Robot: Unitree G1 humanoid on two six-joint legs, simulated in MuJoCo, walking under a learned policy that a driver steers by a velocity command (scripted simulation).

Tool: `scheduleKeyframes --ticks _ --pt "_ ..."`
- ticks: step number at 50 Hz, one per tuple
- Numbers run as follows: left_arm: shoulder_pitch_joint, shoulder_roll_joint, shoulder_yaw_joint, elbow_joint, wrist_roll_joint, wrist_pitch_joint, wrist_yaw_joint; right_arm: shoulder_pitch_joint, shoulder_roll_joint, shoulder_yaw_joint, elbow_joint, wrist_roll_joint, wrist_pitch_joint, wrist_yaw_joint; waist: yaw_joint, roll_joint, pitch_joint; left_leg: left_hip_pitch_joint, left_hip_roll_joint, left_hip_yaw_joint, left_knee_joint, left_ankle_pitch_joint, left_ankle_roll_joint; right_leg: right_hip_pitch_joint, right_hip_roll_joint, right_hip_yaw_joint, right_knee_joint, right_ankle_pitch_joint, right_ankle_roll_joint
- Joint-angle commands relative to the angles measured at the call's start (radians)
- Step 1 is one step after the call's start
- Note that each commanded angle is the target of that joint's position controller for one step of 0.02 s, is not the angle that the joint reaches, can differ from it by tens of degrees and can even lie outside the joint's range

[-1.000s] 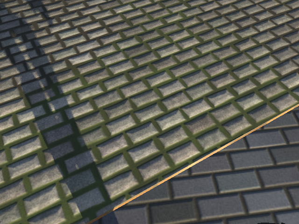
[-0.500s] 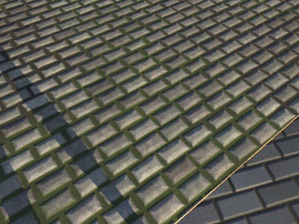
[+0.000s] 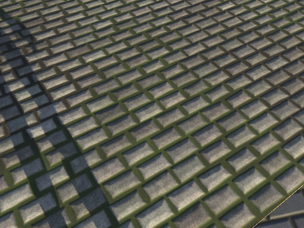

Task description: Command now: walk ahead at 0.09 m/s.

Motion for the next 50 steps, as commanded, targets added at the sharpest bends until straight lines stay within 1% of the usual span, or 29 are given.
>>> scheduleKeyframes --ticks 1,2,4,7,11,14,18,23,30,35,40,50 --pt "0.063 0.100 0.009 -0.024 -0.006 0.007 0.006 -0.016 -0.138 -0.040 -0.017 -0.004 0.006 -0.009 0.007 0.087 -0.047 0.221 0.013 -0.043 -0.158 0.163 0.043 -0.084 -0.096 0.075 -0.114 -0.165 0.003" --pt "0.052 0.105 0.009 -0.020 -0.006 0.011 0.007 -0.020 -0.102 -0.033 -0.007 -0.007 0.003 -0.009 -0.001 0.068 -0.041 0.227 0.011 -0.043 -0.159 0.191 0.039 -0.077 -0.094 0.071 -0.109 -0.141 0.014" --pt "0.064 0.106 0.008 0.002 -0.003 0.022 0.015 -0.018 -0.086 -0.033 0.014 -0.002 -0.009 -0.006 -0.010 0.036 -0.045 0.224 0.005 -0.040 -0.158 0.223 0.031 -0.035 -0.090 0.057 -0.086 -0.028 0.022" --pt "0.076 0.106 0.010 0.025 -0.005 0.036 0.016 -0.020 -0.079 -0.034 0.047 0.004 -0.020 -0.010 -0.014 0.023 -0.051 0.199 -0.004 -0.025 -0.137 0.237 0.022 0.019 -0.093 0.049 -0.056 0.089 0.021" --pt "0.081 0.107 0.012 0.046 -0.006 0.043 0.012 -0.048 -0.078 -0.034 0.073 0.008 -0.027 -0.016 -0.013 -0.002 -0.063 0.175 -0.011 -0.009 -0.115 0.253 0.016 0.073 -0.100 0.051 -0.017 0.267 0.013" --pt "0.091 0.101 0.011 0.065 -0.006 0.047 0.010 -0.055 -0.071 -0.033 0.093 0.012 -0.024 -0.019 -0.013 -0.028 -0.075 0.156 -0.015 0.001 -0.101 0.225 0.015 0.110 -0.111 0.061 0.003 0.382 0.006" --pt "0.105 0.100 0.009 0.086 -0.003 0.049 0.012 -0.065 -0.063 -0.031 0.115 0.014 -0.015 -0.021 -0.013 -0.047 -0.076 0.139 -0.018 0.011 -0.095 0.172 0.009 0.129 -0.124 0.078 0.008 0.445 0.004" --pt "0.124 0.099 0.007 0.109 -0.001 0.048 0.018 -0.075 -0.058 -0.030 0.135 0.016 -0.004 -0.022 -0.013 -0.051 -0.062 0.132 -0.016 0.015 -0.103 0.130 0.003 0.124 -0.132 0.095 -0.011 0.419 0.016" --pt "0.152 0.089 0.007 0.127 0.001 0.047 0.026 -0.081 -0.057 -0.030 0.159 0.016 0.003 -0.026 -0.009 -0.043 -0.030 0.127 -0.011 0.013 -0.127 0.097 0.003 0.096 -0.131 0.121 -0.062 0.262 0.039" --pt "0.165 0.081 0.010 0.131 0.003 0.047 0.029 -0.077 -0.059 -0.031 0.174 0.016 0.003 -0.031 -0.006 -0.041 -0.013 0.121 -0.007 0.009 -0.140 0.081 0.006 0.076 -0.131 0.139 -0.100 0.139 0.048" --pt "0.177 0.075 0.012 0.133 0.003 0.047 0.031 -0.066 -0.061 -0.031 0.186 0.017 0.000 -0.035 -0.004 -0.041 -0.007 0.114 -0.004 0.005 -0.149 0.074 0.009 0.066 -0.129 0.151 -0.126 0.056 0.051" --pt "0.200 0.068 0.014 0.132 0.001 0.048 0.034 -0.034 -0.064 -0.030 0.203 0.019 -0.005 -0.039 -0.002 -0.041 -0.006 0.098 0.000 0.000 -0.155 0.073 0.010 0.066 -0.125 0.157 -0.146 0.006 0.048"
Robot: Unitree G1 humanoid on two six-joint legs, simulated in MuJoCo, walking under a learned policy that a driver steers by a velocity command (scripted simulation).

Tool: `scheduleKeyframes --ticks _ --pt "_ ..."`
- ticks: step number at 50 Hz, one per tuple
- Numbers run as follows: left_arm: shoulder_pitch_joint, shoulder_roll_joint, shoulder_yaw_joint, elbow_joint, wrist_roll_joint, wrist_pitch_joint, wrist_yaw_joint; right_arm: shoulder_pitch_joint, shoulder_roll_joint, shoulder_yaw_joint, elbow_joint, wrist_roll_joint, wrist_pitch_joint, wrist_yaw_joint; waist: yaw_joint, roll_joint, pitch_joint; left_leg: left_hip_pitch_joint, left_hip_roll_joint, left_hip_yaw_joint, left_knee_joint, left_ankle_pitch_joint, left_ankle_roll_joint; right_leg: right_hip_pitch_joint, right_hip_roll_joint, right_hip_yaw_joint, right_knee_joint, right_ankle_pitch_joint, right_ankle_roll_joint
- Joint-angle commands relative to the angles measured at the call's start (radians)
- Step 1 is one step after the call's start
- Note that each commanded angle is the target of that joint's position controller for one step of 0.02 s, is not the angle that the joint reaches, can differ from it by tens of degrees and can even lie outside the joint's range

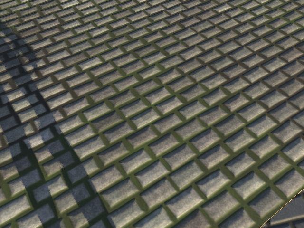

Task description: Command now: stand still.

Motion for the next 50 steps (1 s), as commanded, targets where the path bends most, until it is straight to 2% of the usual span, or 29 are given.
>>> scheduleKeyframes --ticks 1,26,47,48,49,50 --pt "0.074 0.105 0.016 -0.011 0.000 -0.003 0.003 -0.004 -0.088 -0.010 -0.027 0.000 -0.009 -0.004 -0.001 -0.027 -0.006 -0.017 0.014 -0.016 -0.044 0.107 0.016 -0.004 -0.112 0.134 -0.098 0.025 0.064" --pt "0.126 0.086 0.014 -0.011 -0.002 0.001 0.002 0.043 -0.081 -0.005 -0.016 0.003 -0.015 -0.003 -0.005 -0.020 -0.002 -0.030 0.015 -0.018 -0.026 0.121 0.008 0.017 -0.101 0.117 -0.068 0.134 0.059" --pt "0.164 0.072 0.014 -0.012 -0.003 -0.001 0.003 0.052 -0.074 -0.004 -0.016 0.005 -0.015 0.000 -0.008 -0.020 0.007 -0.026 0.013 -0.016 -0.015 0.128 0.006 0.015 -0.097 0.111 -0.056 0.154 0.056" --pt "0.181 0.066 0.012 -0.006 -0.004 -0.001 0.005 0.062 -0.067 -0.002 -0.009 0.004 -0.013 0.000 -0.002 -0.025 -0.012 -0.022 0.005 -0.004 -0.007 0.092 0.006 0.026 -0.098 0.122 -0.081 0.034 0.048" --pt "0.191 0.079 0.017 -0.007 -0.008 0.000 0.007 0.053 -0.067 -0.003 -0.011 0.005 -0.012 -0.001 0.011 -0.037 -0.002 -0.047 -0.013 0.021 0.030 0.029 0.009 0.027 -0.109 0.155 -0.116 -0.163 0.023" --pt "0.195 0.114 0.028 -0.016 -0.012 -0.001 0.009 0.030 -0.074 -0.005 -0.023 0.007 -0.015 -0.002 0.029 -0.072 0.023 -0.109 -0.036 0.056 0.099 -0.057 0.013 0.032 -0.147 0.226 -0.159 -0.365 -0.024"
Over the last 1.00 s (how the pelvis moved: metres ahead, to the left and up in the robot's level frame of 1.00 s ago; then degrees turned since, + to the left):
0.03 -0.02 0.01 -1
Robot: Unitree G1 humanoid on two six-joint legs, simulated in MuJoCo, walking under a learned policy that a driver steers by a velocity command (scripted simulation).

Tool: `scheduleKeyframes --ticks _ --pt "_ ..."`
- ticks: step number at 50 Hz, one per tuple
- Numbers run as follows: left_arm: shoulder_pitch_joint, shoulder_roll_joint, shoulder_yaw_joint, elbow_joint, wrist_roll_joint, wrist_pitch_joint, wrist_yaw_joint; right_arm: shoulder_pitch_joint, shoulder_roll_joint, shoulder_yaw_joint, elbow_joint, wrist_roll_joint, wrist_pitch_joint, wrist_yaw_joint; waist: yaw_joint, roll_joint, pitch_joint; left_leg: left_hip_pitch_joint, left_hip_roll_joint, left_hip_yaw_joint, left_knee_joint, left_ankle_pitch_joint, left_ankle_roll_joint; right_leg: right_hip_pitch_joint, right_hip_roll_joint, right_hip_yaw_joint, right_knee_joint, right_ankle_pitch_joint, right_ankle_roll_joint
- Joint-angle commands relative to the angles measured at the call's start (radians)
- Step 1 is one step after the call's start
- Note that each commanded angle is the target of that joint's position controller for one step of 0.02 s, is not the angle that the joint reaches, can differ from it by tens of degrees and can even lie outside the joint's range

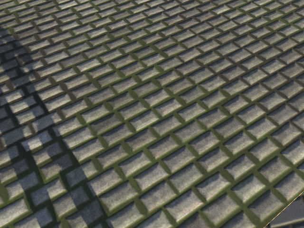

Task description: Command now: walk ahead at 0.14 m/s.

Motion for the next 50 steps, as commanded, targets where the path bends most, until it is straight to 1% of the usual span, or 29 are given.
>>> scheduleKeyframes --ticks 1,2,4,8,11,13,15,16,17,18,19,20,21,22,24,27,28,30,33,37,40,41,42,43,44,45,46,48,50 --pt "0.133 0.186 0.043 -0.011 -0.009 -0.005 0.007 -0.037 -0.098 -0.014 -0.051 0.002 -0.013 -0.002 0.045 -0.129 0.060 -0.181 -0.032 0.067 0.138 -0.086 0.031 0.025 -0.230 0.324 -0.215 -0.478 -0.091" --pt "0.148 0.207 0.054 -0.015 -0.005 -0.012 0.010 -0.065 -0.111 -0.016 -0.072 0.007 -0.024 0.004 0.059 -0.159 0.089 -0.276 0.000 0.040 0.256 -0.136 0.044 0.042 -0.302 0.410 -0.253 -0.525 -0.142" --pt "0.172 0.176 0.056 -0.015 -0.002 -0.032 0.015 -0.083 -0.106 -0.021 -0.087 0.024 -0.047 0.022 0.056 -0.115 0.121 -0.481 0.053 -0.002 0.445 -0.139 0.064 0.148 -0.354 0.450 -0.259 -0.458 -0.183" --pt "0.185 0.131 0.048 -0.025 -0.013 -0.044 0.013 -0.091 -0.072 -0.017 -0.107 0.024 -0.089 0.052 0.042 -0.065 0.113 -0.576 0.090 -0.001 0.485 -0.070 0.072 0.179 -0.314 0.333 -0.234 -0.269 -0.157" --pt "0.153 0.169 0.052 -0.063 -0.015 -0.043 0.006 -0.122 -0.047 0.004 -0.138 0.015 -0.097 0.070 0.032 -0.103 0.104 -0.373 0.048 0.070 0.334 -0.080 0.068 0.009 -0.272 0.225 -0.228 -0.204 -0.151" --pt "0.141 0.189 0.055 -0.075 -0.025 -0.049 -0.003 -0.075 -0.059 0.007 -0.137 0.019 -0.097 0.082 -0.009 -0.118 0.107 -0.217 0.013 0.123 0.278 -0.077 0.083 -0.108 -0.271 0.178 -0.207 -0.209 -0.157" --pt "0.124 0.184 0.050 -0.090 -0.028 -0.056 -0.007 0.060 -0.093 -0.009 -0.101 0.021 -0.095 0.085 -0.084 -0.098 0.085 0.015 -0.045 0.168 0.200 -0.012 0.102 -0.225 -0.244 0.129 -0.107 -0.109 -0.134" --pt "0.116 0.173 0.042 -0.097 -0.023 -0.061 -0.005 0.173 -0.135 -0.033 -0.069 0.020 -0.094 0.083 -0.140 -0.081 0.034 0.157 -0.083 0.177 0.153 -0.009 0.117 -0.253 -0.206 0.090 0.030 0.085 -0.107" --pt "0.072 0.129 0.023 -0.124 -0.020 -0.068 0.001 0.313 -0.235 -0.067 -0.051 0.013 -0.102 0.080 -0.209 0.068 -0.027 0.305 0.068 -0.088 -0.014 -0.094 0.180 -0.348 -0.106 -0.022 0.403 0.236 -0.035" --pt "0.080 0.040 0.003 -0.176 -0.017 -0.094 0.009 0.446 -0.338 -0.078 -0.035 -0.008 -0.110 0.083 -0.191 0.387 -0.160 0.497 0.337 -0.737 -0.338 -0.303 0.334 -0.607 0.074 0.000 0.815 -0.244 0.028" --pt "0.064 0.081 0.020 -0.179 -0.038 -0.124 -0.001 0.358 -0.250 -0.040 -0.049 -0.022 -0.129 0.086 -0.132 0.284 -0.134 0.443 0.369 -0.899 -0.419 -0.360 0.333 -0.681 0.047 0.206 1.034 -0.262 0.002" --pt "0.032 0.094 0.024 -0.194 -0.056 -0.133 -0.012 0.269 -0.184 -0.018 -0.072 -0.009 -0.139 0.090 -0.090 0.212 -0.038 0.344 0.367 -0.743 -0.387 -0.335 0.292 -0.745 -0.005 0.196 1.072 -0.178 -0.033" --pt "-0.017 0.112 0.027 -0.206 -0.045 -0.133 -0.014 0.196 -0.133 0.000 -0.087 -0.003 -0.143 0.098 -0.061 0.101 0.014 0.242 0.326 -0.557 -0.368 -0.206 0.250 -0.712 -0.071 0.149 1.039 -0.070 -0.054" --pt "-0.038 0.124 0.041 -0.206 -0.032 -0.126 -0.008 0.149 -0.109 0.009 -0.091 -0.009 -0.142 0.105 -0.034 0.052 0.034 0.172 0.265 -0.413 -0.385 -0.109 0.210 -0.667 -0.111 0.122 0.979 0.014 -0.064" --pt "-0.003 0.128 0.053 -0.194 -0.041 -0.101 -0.013 0.159 -0.079 0.018 -0.085 -0.021 -0.137 0.101 0.002 0.126 0.034 0.123 0.189 -0.241 -0.411 0.053 0.184 -0.567 -0.143 0.106 0.908 0.068 -0.067" --pt "-0.067 0.121 0.060 -0.202 -0.033 -0.085 -0.021 0.234 -0.093 0.024 -0.068 -0.019 -0.129 0.078 0.011 0.079 0.067 0.169 0.147 -0.088 -0.406 0.504 0.170 -0.603 -0.134 0.061 0.814 0.110 -0.040" --pt "-0.103 0.109 0.057 -0.217 -0.026 -0.082 -0.023 0.241 -0.119 0.021 -0.074 -0.023 -0.124 0.068 0.013 0.082 0.065 0.179 0.144 -0.053 -0.402 0.640 0.172 -0.608 -0.126 0.039 0.747 0.135 -0.016" --pt "-0.203 0.088 0.050 -0.251 -0.022 -0.080 -0.027 0.241 -0.111 0.028 -0.087 -0.030 -0.109 0.050 0.003 0.076 0.051 0.162 0.103 0.031 -0.392 0.787 0.144 -0.546 -0.098 -0.004 0.573 0.203 0.011" --pt "-0.340 0.057 0.034 -0.288 -0.024 -0.076 -0.039 0.292 -0.139 0.026 -0.090 -0.019 -0.095 0.032 -0.036 0.098 0.025 0.209 0.097 0.066 -0.368 0.854 0.114 -0.455 -0.053 -0.041 0.350 0.276 0.023" --pt "-0.390 0.093 0.033 -0.299 -0.018 -0.076 -0.054 0.305 -0.153 0.014 -0.088 -0.012 -0.074 0.024 -0.034 0.130 0.010 0.336 0.151 0.041 -0.277 0.924 0.141 -0.430 -0.031 -0.026 0.242 0.240 -0.004" --pt "-0.235 0.168 0.059 -0.246 -0.003 -0.097 -0.059 0.244 -0.162 0.007 -0.110 -0.007 -0.064 0.028 0.057 0.127 -0.074 0.413 0.135 0.027 -0.062 1.055 0.135 -0.245 0.020 -0.045 0.089 0.294 -0.068" --pt "-0.153 0.217 0.074 -0.221 0.011 -0.104 -0.053 0.256 -0.171 0.007 -0.116 -0.013 -0.070 0.038 0.086 0.087 -0.147 0.319 0.085 0.038 0.082 0.925 0.104 -0.034 -0.035 0.008 0.082 0.617 -0.104" --pt "-0.050 0.278 0.082 -0.198 0.041 -0.097 -0.043 0.324 -0.115 0.025 -0.128 -0.035 -0.082 0.048 0.065 -0.054 -0.305 0.020 -0.004 0.058 0.376 0.456 0.053 0.342 -0.259 0.224 0.220 1.090 -0.231" --pt "-0.033 0.196 0.053 -0.181 0.030 -0.087 -0.039 0.423 -0.042 0.049 -0.093 -0.019 -0.086 0.061 0.037 -0.215 -0.474 -0.094 -0.102 -0.021 0.635 -0.335 0.006 0.469 -0.457 0.472 0.165 1.210 -0.403" --pt "-0.071 0.180 0.048 -0.193 0.004 -0.079 -0.045 0.371 -0.132 0.020 -0.096 0.005 -0.085 0.068 0.048 -0.117 -0.424 -0.134 -0.063 -0.118 0.721 -0.362 0.014 0.355 -0.394 0.455 0.106 0.864 -0.366" --pt "-0.154 0.203 0.057 -0.210 -0.016 -0.074 -0.040 0.251 -0.160 0.009 -0.141 0.026 -0.082 0.066 0.047 -0.081 -0.265 -0.255 -0.038 -0.070 0.751 -0.317 0.024 0.235 -0.354 0.390 0.027 0.480 -0.311" --pt "-0.206 0.199 0.052 -0.213 -0.020 -0.076 -0.039 0.180 -0.154 0.003 -0.160 0.022 -0.074 0.059 0.030 0.000 -0.152 -0.283 -0.002 -0.043 0.701 -0.232 0.031 0.074 -0.317 0.351 -0.072 0.158 -0.264" --pt "-0.268 0.184 0.047 -0.214 -0.011 -0.084 -0.036 0.174 -0.137 -0.008 -0.171 0.005 -0.053 0.042 -0.026 -0.037 -0.064 -0.187 0.043 -0.038 0.564 -0.122 0.044 -0.145 -0.261 0.313 -0.190 -0.145 -0.199" --pt "-0.252 0.180 0.051 -0.203 -0.003 -0.089 -0.032 0.200 -0.107 -0.007 -0.161 -0.002 -0.053 0.035 -0.041 -0.077 -0.053 -0.121 0.040 -0.012 0.452 -0.096 0.051 -0.220 -0.226 0.256 -0.231 -0.168 -0.194"
Over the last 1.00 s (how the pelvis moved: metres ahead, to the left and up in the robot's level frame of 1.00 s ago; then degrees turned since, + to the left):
0.01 0.01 0.00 0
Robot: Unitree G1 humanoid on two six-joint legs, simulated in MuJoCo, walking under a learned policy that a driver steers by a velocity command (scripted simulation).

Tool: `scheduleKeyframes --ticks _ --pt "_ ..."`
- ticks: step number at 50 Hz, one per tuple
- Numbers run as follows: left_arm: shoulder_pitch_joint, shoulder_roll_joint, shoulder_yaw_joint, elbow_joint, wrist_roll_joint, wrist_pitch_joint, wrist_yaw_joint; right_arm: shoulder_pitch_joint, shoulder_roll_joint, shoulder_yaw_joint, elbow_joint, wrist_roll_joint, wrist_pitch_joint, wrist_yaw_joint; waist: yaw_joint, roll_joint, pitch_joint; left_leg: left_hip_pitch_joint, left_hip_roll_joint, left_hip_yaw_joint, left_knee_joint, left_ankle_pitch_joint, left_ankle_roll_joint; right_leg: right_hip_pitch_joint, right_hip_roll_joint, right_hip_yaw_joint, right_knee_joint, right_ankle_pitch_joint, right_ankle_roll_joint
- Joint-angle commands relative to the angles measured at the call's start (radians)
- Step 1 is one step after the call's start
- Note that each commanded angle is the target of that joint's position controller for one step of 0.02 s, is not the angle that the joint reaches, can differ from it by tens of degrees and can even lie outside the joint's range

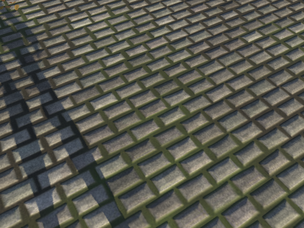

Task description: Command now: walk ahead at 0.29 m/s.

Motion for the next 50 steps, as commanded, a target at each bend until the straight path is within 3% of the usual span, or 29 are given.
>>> scheduleKeyframes --ticks 1,3,7,9,11,12,13,14,15,16,17,18,20,22,28,32,34,36,37,38,39,40,41,42,43,44,45,47,50 --pt "-0.016 0.136 0.032 -0.044 0.004 -0.019 0.012 0.116 -0.048 -0.019 -0.009 -0.006 0.000 -0.013 -0.042 -0.122 -0.051 0.016 0.037 0.004 -0.133 0.066 0.010 -0.011 -0.246 0.281 -0.299 -0.314 -0.179" --pt "-0.007 0.165 0.042 -0.048 -0.001 -0.021 0.021 0.069 -0.053 -0.019 -0.022 -0.011 -0.007 -0.013 -0.037 -0.131 -0.053 0.042 0.035 0.017 -0.253 0.128 0.016 -0.020 -0.244 0.257 -0.313 -0.329 -0.172" --pt "0.036 0.193 0.054 -0.045 -0.021 -0.013 0.027 0.005 -0.074 -0.023 -0.037 -0.005 -0.014 -0.002 -0.026 -0.136 -0.053 0.073 0.015 0.046 -0.414 0.185 0.020 0.012 -0.267 0.264 -0.302 -0.395 -0.150" --pt "0.035 0.192 0.055 -0.046 -0.034 -0.004 0.028 0.024 -0.075 -0.027 -0.026 -0.004 -0.020 0.003 -0.049 -0.127 -0.053 0.151 -0.004 0.075 -0.505 0.225 0.031 -0.016 -0.261 0.249 -0.262 -0.453 -0.128" --pt "0.026 0.160 0.045 -0.049 -0.037 0.005 0.028 0.110 -0.076 -0.035 0.012 -0.005 -0.022 0.005 -0.092 -0.103 -0.051 0.277 -0.031 0.095 -0.572 0.186 0.049 -0.095 -0.222 0.219 -0.163 -0.522 -0.094" --pt "0.001 0.114 0.031 -0.062 -0.032 0.006 0.027 0.184 -0.094 -0.041 0.036 -0.006 -0.026 0.004 -0.119 -0.034 -0.030 0.333 0.024 0.006 -0.670 0.105 0.072 -0.164 -0.173 0.171 -0.019 -0.505 -0.059" --pt "-0.023 0.033 0.010 -0.082 -0.017 0.001 0.020 0.269 -0.145 -0.049 0.049 -0.013 -0.031 0.001 -0.126 0.180 -0.034 0.423 0.226 -0.286 -0.829 -0.059 0.122 -0.309 -0.072 0.040 0.356 -0.424 0.010" --pt "-0.020 0.038 0.015 -0.117 -0.017 -0.016 0.019 0.275 -0.228 -0.059 0.034 -0.024 -0.038 0.007 -0.099 0.279 0.018 0.469 0.343 -0.595 -0.961 -0.320 0.227 -0.564 -0.012 0.058 0.535 -0.436 0.000" --pt "-0.047 0.098 0.023 -0.126 -0.032 -0.031 0.016 0.235 -0.215 -0.057 0.023 -0.029 -0.054 0.010 -0.085 0.232 0.045 0.429 0.375 -0.677 -0.988 -0.417 0.261 -0.637 -0.073 0.139 0.656 -0.380 -0.020" --pt "-0.035 0.136 0.031 -0.121 -0.036 -0.036 0.011 0.169 -0.163 -0.041 -0.003 -0.021 -0.066 0.016 -0.053 0.172 0.056 0.426 0.339 -0.598 -0.975 -0.337 0.225 -0.668 -0.106 0.159 0.685 -0.270 -0.025" --pt "-0.011 0.137 0.035 -0.097 -0.025 -0.036 0.011 0.127 -0.138 -0.032 -0.017 -0.017 -0.070 0.023 -0.029 0.131 0.036 0.411 0.285 -0.482 -0.966 -0.201 0.183 -0.628 -0.125 0.154 0.674 -0.189 -0.020" --pt "-0.008 0.133 0.038 -0.089 -0.013 -0.036 0.016 0.102 -0.137 -0.032 -0.028 -0.014 -0.070 0.025 -0.018 0.109 0.027 0.388 0.248 -0.394 -0.976 -0.090 0.157 -0.582 -0.138 0.145 0.627 -0.122 -0.007" --pt "-0.037 0.112 0.039 -0.086 -0.008 -0.031 0.017 0.153 -0.099 -0.020 -0.013 -0.019 -0.070 0.022 -0.031 0.092 0.016 0.373 0.204 -0.268 -0.990 0.124 0.146 -0.514 -0.141 0.120 0.563 -0.011 0.020" --pt "-0.071 0.085 0.036 -0.094 -0.010 -0.026 0.014 0.210 -0.094 -0.017 0.002 -0.019 -0.067 0.013 -0.044 0.090 0.014 0.391 0.178 -0.186 -0.988 0.281 0.150 -0.495 -0.137 0.099 0.498 0.062 0.040" --pt "-0.243 0.046 0.020 -0.148 -0.024 -0.024 -0.009 0.292 -0.101 -0.014 0.012 -0.016 -0.056 0.000 -0.093 0.090 0.056 0.444 0.163 -0.077 -0.992 0.453 0.135 -0.424 -0.115 0.059 0.260 0.186 0.054" --pt "-0.351 0.041 0.007 -0.190 -0.031 -0.034 -0.036 0.352 -0.103 -0.019 0.033 -0.009 -0.036 0.000 -0.123 0.089 0.114 0.544 0.199 -0.062 -0.949 0.525 0.150 -0.436 -0.099 0.031 0.162 0.125 0.033" --pt "-0.375 0.046 0.004 -0.208 -0.032 -0.042 -0.050 0.356 -0.115 -0.026 0.038 -0.005 -0.026 -0.002 -0.113 0.098 0.127 0.577 0.222 -0.057 -0.909 0.627 0.149 -0.400 -0.086 0.018 0.126 0.065 0.010" --pt "-0.304 0.089 0.020 -0.199 -0.028 -0.047 -0.052 0.320 -0.142 -0.037 0.028 -0.004 -0.020 -0.005 -0.050 0.132 0.070 0.583 0.227 -0.038 -0.810 0.951 0.131 -0.230 -0.036 -0.013 0.105 0.009 -0.025" --pt "-0.188 0.125 0.039 -0.169 -0.025 -0.047 -0.047 0.295 -0.153 -0.041 0.020 -0.001 -0.016 -0.006 0.017 0.153 -0.007 0.570 0.213 -0.017 -0.689 1.150 0.117 -0.063 0.001 -0.038 0.101 0.010 -0.050" --pt "0.005 0.178 0.066 -0.113 -0.027 -0.045 -0.037 0.261 -0.151 -0.038 0.005 -0.003 -0.015 -0.005 0.112 0.145 -0.121 0.470 0.173 0.013 -0.493 1.189 0.088 0.211 -0.007 -0.020 0.100 0.070 -0.091" --pt "0.210 0.258 0.088 -0.070 -0.010 -0.039 -0.021 0.245 -0.122 -0.026 -0.027 -0.020 -0.022 -0.003 0.178 0.030 -0.286 0.194 0.112 0.040 -0.167 0.829 0.058 0.579 -0.222 0.222 0.156 0.093 -0.161" --pt "0.262 0.290 0.084 -0.044 0.001 -0.032 -0.025 0.380 0.037 0.018 -0.033 -0.009 -0.048 0.013 0.086 -0.267 -0.463 -0.160 -0.088 -0.025 0.178 -0.056 0.006 0.871 -0.467 0.733 0.018 -0.106 -0.323" --pt "0.249 0.200 0.061 -0.043 -0.004 -0.025 -0.022 0.295 -0.056 -0.006 -0.029 0.022 -0.078 0.021 0.126 -0.208 -0.419 -0.256 -0.053 -0.148 0.300 -0.093 0.025 0.814 -0.427 0.768 -0.056 -0.161 -0.286" --pt "0.151 0.154 0.048 -0.057 -0.012 -0.026 -0.018 0.189 -0.101 -0.020 -0.066 0.041 -0.089 0.021 0.111 -0.177 -0.245 -0.329 -0.001 -0.105 0.319 -0.030 0.036 0.669 -0.389 0.583 -0.069 -0.074 -0.240" --pt "0.070 0.128 0.038 -0.074 -0.012 -0.032 -0.021 0.130 -0.110 -0.024 -0.079 0.034 -0.092 0.012 0.074 -0.062 -0.162 -0.287 0.047 -0.081 0.267 0.060 0.039 0.492 -0.351 0.465 -0.100 0.035 -0.210" --pt "0.019 0.106 0.032 -0.079 -0.002 -0.039 -0.026 0.107 -0.107 -0.036 -0.084 0.016 -0.086 0.003 0.035 -0.024 -0.102 -0.236 0.074 -0.068 0.207 0.110 0.035 0.348 -0.315 0.385 -0.129 0.109 -0.195" --pt "-0.002 0.084 0.024 -0.073 0.010 -0.043 -0.028 0.136 -0.086 -0.040 -0.082 0.007 -0.070 0.001 -0.006 -0.032 -0.084 -0.173 0.099 -0.075 0.181 0.144 0.040 0.261 -0.287 0.330 -0.168 0.126 -0.188" --pt "0.010 0.095 0.027 -0.052 0.003 -0.050 -0.026 0.167 -0.029 -0.033 -0.087 0.009 -0.045 -0.002 -0.039 -0.073 -0.048 -0.132 0.119 -0.072 0.103 0.134 0.027 0.161 -0.287 0.282 -0.223 0.126 -0.206" --pt "0.054 0.135 0.033 -0.028 0.002 -0.053 -0.004 0.039 -0.050 -0.038 -0.142 -0.006 -0.034 -0.002 -0.032 -0.065 0.013 -0.216 0.132 -0.049 -0.062 0.259 -0.001 0.126 -0.270 0.216 -0.270 0.142 -0.198"
Over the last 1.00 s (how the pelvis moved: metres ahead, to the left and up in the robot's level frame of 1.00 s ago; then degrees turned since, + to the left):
0.37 0.11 0.02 2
